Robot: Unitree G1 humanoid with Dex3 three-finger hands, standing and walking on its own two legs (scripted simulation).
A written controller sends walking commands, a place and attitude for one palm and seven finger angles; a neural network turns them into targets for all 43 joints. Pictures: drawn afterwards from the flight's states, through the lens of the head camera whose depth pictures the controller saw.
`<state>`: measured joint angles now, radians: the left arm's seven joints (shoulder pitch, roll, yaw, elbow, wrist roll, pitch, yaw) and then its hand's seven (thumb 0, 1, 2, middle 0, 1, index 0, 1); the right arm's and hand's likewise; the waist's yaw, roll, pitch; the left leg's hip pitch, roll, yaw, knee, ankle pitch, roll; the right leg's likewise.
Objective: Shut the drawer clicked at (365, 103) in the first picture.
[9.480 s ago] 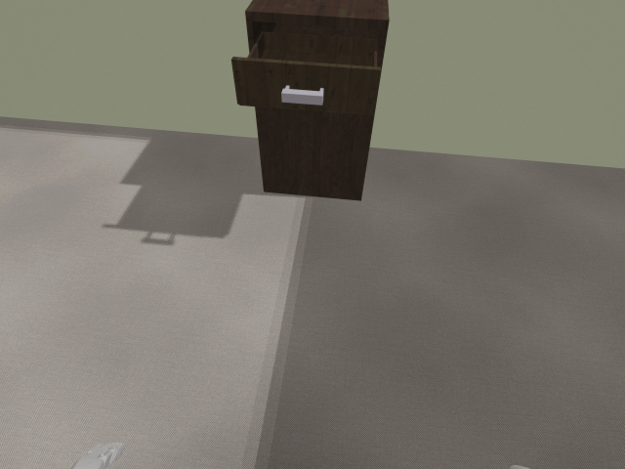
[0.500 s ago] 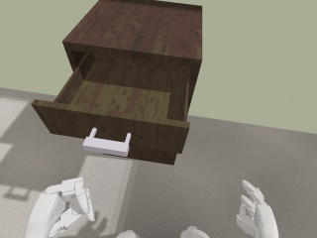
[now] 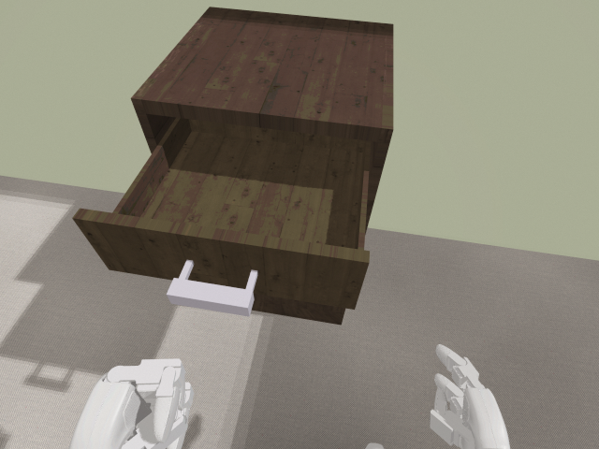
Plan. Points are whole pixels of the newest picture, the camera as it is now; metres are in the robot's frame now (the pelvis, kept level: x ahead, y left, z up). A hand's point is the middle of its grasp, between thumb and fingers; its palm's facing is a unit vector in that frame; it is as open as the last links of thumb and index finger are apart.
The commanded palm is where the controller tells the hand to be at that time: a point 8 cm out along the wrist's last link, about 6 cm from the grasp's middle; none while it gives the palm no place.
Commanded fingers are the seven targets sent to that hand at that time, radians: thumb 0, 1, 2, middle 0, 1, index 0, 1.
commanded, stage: raise the hand and make a fist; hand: left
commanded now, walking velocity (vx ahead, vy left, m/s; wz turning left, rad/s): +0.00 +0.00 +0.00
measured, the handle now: (216, 283) +0.35 +0.15 +0.00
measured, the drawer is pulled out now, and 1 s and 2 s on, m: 0.26 0.26 0.26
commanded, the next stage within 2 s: bring the fist close to the handle in 0.26 s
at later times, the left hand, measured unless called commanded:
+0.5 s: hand (176, 437) +0.13 +0.13 +0.08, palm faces -0.05 -1.00 -0.07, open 3.3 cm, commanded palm +0.10 +0.19 +0.08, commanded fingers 0.00 0.90 0.90 -1.40 -1.60 -1.40 -1.60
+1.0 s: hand (201, 411) +0.17 +0.13 +0.04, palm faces -0.10 -0.99 -0.01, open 3.3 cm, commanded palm +0.15 +0.18 +0.03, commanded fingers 0.00 0.90 0.90 -1.40 -1.60 -1.40 -1.60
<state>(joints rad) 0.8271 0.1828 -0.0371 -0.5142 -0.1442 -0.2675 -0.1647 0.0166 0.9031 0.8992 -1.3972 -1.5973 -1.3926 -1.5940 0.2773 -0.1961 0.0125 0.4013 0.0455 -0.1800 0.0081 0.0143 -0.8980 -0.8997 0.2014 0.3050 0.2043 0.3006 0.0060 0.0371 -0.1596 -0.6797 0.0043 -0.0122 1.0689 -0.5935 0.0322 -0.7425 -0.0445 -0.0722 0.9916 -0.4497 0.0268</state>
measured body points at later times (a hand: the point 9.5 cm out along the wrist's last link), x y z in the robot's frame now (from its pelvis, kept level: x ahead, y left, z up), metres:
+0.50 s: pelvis -0.01 -0.03 +0.00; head +0.02 -0.03 +0.45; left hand +0.13 +0.19 +0.09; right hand +0.19 -0.25 -0.05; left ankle -0.04 +0.09 -0.67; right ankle +0.02 -0.14 -0.67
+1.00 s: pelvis -0.02 -0.01 -0.02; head +0.04 +0.00 +0.42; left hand +0.17 +0.18 +0.04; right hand +0.16 -0.25 -0.08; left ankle -0.04 +0.09 -0.67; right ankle +0.02 -0.14 -0.67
